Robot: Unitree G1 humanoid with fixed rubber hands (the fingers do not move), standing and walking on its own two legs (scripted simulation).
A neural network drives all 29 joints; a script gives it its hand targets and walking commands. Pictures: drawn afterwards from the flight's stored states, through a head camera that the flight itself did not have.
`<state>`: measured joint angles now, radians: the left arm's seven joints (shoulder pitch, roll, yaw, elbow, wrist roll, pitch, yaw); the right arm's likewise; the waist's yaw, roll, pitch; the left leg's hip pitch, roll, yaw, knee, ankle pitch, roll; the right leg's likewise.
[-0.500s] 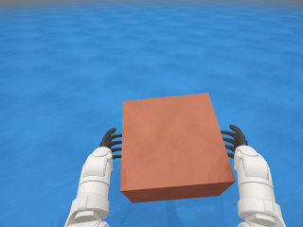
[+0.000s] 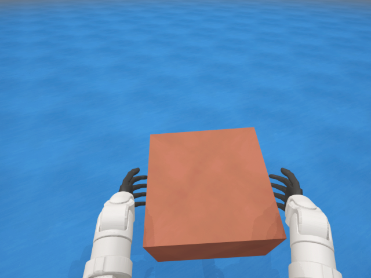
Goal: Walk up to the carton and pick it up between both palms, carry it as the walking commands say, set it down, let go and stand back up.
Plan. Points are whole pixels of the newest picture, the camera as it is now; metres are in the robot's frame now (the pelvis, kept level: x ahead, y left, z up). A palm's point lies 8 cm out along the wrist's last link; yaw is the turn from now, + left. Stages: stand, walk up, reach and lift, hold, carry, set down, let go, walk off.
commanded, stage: set down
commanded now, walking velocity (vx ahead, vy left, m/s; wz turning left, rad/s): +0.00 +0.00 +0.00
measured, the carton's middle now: (206, 193) +0.35 -0.03 -0.03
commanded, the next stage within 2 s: none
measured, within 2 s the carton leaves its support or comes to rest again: neither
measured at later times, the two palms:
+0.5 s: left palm (129, 214) +0.31 +0.17 -0.06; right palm (272, 211) +0.31 -0.20 -0.05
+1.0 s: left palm (135, 227) +0.32 +0.17 -0.15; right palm (261, 222) +0.33 -0.20 -0.14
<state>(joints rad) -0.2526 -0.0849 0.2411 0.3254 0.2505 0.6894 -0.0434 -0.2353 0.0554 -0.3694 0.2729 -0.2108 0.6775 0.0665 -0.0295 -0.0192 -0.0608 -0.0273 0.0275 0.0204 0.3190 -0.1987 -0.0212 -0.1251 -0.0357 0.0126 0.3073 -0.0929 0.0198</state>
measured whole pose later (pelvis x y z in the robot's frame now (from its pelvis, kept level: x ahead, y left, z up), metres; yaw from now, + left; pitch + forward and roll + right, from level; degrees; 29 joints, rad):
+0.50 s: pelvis +0.01 -0.01 -0.01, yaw +3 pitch +9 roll +0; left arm -0.31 -0.06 0.30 0.44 0.24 0.42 -0.11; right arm -0.26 0.06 -0.39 0.33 -0.21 0.42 0.07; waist -0.02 0.01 0.05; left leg -0.40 0.03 -0.05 0.48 -0.24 -0.03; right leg -0.45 0.00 0.01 0.42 -0.13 0.01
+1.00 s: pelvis -0.05 -0.01 -0.07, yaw +4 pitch +29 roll +1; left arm -0.57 -0.07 0.40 0.43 0.21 0.36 -0.07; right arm -0.57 0.00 -0.46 0.40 -0.23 0.36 0.09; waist -0.03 0.01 -0.03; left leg -1.08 -0.02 -0.03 0.85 -0.27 -0.03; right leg -1.14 -0.03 0.05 0.79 -0.16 0.02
